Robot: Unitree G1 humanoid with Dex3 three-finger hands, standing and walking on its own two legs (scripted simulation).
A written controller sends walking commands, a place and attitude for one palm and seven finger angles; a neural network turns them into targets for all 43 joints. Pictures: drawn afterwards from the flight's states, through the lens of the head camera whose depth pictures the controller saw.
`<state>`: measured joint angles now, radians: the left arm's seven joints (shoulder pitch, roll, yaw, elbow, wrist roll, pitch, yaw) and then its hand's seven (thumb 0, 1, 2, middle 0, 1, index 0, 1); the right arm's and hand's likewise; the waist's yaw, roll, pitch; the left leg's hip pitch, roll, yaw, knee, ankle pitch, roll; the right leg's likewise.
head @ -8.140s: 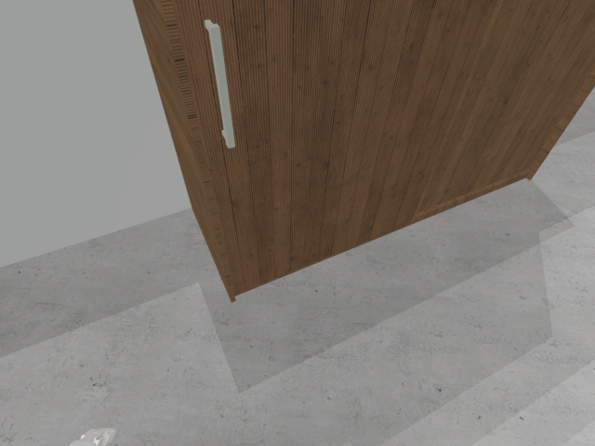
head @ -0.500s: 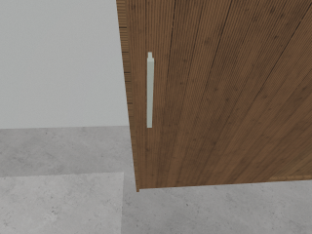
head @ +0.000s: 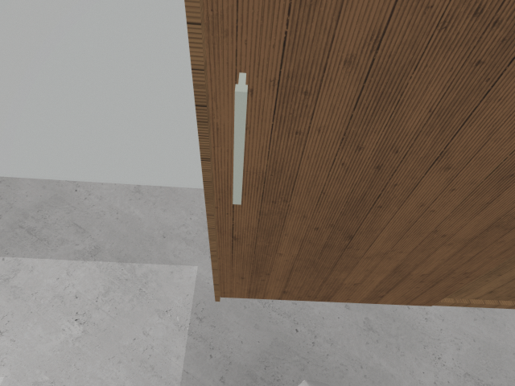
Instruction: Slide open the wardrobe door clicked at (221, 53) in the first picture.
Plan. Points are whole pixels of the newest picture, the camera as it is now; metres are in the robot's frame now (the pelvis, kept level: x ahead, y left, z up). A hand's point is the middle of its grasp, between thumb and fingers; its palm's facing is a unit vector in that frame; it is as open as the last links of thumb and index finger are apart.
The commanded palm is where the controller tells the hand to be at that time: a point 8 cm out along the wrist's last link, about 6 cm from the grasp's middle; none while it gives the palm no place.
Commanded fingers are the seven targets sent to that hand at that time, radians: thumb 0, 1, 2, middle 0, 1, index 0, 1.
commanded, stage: shuffle to correct the standing spot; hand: left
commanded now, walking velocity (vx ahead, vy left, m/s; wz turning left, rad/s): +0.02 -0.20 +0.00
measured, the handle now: (239, 148) +0.46 +0.07 +0.10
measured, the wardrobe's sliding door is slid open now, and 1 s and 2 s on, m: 0.00 0.00 0.00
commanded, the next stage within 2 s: come to a stop and stand still in 0.10 s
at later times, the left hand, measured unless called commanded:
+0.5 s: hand out of the picture +0.06 +0.08 -0.19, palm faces +0.06 -0.98 -0.17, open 7.3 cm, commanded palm none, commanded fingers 0.00 0.90 0.90 -0.20 -0.30 -0.20 -0.30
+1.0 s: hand out of the picture +0.03 +0.11 -0.17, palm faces +0.03 -0.97 -0.23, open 7.4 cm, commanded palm none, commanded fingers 0.00 0.90 0.90 -0.20 -0.30 -0.20 -0.30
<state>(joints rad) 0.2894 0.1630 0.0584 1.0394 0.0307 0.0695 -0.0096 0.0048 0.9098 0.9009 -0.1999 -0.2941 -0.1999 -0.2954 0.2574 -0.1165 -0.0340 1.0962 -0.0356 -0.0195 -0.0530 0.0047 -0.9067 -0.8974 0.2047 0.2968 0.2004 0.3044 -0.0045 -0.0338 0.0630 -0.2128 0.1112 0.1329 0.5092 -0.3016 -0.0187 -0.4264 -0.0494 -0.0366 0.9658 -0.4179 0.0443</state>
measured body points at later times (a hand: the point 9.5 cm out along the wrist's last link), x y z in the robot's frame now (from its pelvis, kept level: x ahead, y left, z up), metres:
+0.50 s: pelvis +0.03 -0.10 +0.00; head +0.06 -0.07 +0.45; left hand +0.06 +0.13 -0.17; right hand +0.10 -0.33 -0.15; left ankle +0.02 +0.00 -0.74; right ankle +0.03 -0.21 -0.74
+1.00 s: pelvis -0.01 -0.07 -0.01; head -0.02 -0.07 +0.44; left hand +0.03 +0.16 -0.16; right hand +0.03 -0.31 -0.16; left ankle +0.02 +0.00 -0.74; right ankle +0.03 -0.21 -0.74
